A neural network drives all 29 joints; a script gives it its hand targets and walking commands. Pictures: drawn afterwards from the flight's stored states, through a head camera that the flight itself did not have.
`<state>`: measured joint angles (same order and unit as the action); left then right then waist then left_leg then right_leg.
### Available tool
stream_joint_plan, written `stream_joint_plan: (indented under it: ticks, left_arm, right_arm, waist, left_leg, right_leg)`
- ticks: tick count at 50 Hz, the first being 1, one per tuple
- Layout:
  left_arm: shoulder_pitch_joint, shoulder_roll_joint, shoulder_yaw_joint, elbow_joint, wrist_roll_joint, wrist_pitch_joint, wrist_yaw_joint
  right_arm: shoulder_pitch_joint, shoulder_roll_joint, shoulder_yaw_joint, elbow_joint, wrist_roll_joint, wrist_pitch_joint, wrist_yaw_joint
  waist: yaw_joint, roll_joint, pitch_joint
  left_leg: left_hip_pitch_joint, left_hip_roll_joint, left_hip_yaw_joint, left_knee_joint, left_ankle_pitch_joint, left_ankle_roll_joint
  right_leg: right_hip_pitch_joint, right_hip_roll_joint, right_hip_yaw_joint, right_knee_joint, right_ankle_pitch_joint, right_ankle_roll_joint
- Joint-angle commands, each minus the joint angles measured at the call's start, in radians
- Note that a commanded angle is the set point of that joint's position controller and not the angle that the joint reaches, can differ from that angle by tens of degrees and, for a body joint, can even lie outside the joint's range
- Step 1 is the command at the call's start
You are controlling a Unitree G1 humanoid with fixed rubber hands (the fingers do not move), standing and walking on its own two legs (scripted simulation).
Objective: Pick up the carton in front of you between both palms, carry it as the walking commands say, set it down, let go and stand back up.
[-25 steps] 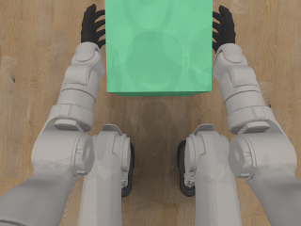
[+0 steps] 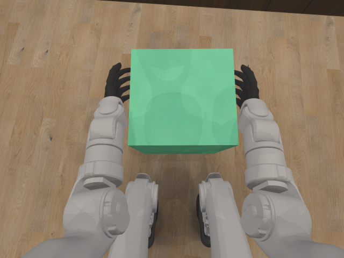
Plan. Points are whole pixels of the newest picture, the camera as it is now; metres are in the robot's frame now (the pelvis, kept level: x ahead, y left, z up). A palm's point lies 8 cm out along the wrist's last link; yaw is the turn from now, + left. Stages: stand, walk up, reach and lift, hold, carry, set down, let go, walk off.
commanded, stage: reach and lift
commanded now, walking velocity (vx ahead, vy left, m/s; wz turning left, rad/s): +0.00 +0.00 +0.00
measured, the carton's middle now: (180, 111) +0.46 -0.01 -0.12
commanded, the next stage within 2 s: none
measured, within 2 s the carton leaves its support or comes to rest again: neither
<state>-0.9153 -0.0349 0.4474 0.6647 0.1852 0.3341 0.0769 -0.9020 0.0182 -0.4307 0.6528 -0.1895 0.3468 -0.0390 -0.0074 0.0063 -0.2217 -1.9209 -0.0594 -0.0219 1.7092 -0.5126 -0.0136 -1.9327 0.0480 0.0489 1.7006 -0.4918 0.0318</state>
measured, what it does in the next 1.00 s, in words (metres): rises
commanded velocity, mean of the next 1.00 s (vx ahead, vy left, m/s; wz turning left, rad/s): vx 0.00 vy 0.00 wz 0.00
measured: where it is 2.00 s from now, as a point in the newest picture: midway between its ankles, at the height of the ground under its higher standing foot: (177, 229)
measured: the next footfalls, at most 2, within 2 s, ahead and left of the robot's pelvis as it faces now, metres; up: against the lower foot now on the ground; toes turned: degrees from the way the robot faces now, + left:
none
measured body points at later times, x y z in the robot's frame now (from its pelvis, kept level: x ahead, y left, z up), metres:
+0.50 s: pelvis +0.05 +0.00 +0.14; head +0.17 -0.01 +0.58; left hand +0.44 +0.15 +0.11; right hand +0.43 -0.16 +0.11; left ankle +0.10 +0.12 -0.48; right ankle +0.10 -0.13 -0.48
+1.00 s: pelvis +0.09 +0.00 +0.26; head +0.08 -0.01 +0.71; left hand +0.40 +0.15 +0.26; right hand +0.40 -0.16 +0.26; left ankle +0.10 +0.12 -0.48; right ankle +0.10 -0.13 -0.48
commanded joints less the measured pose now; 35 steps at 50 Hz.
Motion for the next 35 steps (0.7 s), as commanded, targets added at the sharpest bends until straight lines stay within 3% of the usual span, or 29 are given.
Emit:
stream_joint_plan:
  ticks: [1, 7, 17, 35]
  left_arm:
    - [-0.552, -1.088, -0.58, 0.037, -0.157, 0.011, -0.265]
    - [-0.454, -1.099, -0.617, 0.02, -0.164, 0.012, -0.264]
    - [-0.273, -1.111, -0.59, 0.049, -0.124, 0.001, -0.272]
    - [0.029, -1.115, -0.648, -0.041, -0.092, 0.018, -0.292]
  right_arm:
    - [-0.579, 1.073, 0.579, 0.007, 0.158, -0.001, 0.245]
    - [-0.468, 1.092, 0.614, -0.01, 0.163, 0.001, 0.235]
    - [-0.298, 1.107, 0.607, -0.006, 0.127, -0.011, 0.231]
    - [0.002, 1.113, 0.654, -0.094, 0.091, 0.004, 0.244]
  waist:
    - [-0.006, -0.008, -0.922]
    - [-0.005, -0.001, -0.837]
    - [0.005, -0.011, -0.668]
    - [0.005, -0.005, -0.399]
  left_leg:
    - [0.595, -0.12, 0.065, -0.233, 0.191, -0.009]
    - [0.691, -0.12, 0.049, -0.334, 0.194, -0.012]
    - [0.871, -0.107, 0.009, -0.533, 0.215, 0.002]
    - [1.344, -0.059, -0.067, -0.944, 0.385, 0.019]
  right_leg:
    - [0.592, 0.117, -0.092, -0.22, 0.176, -0.013]
    - [0.708, 0.116, -0.071, -0.321, 0.186, -0.015]
    - [0.919, 0.105, -0.034, -0.522, 0.21, -0.021]
    - [1.404, 0.061, 0.034, -0.925, 0.378, -0.033]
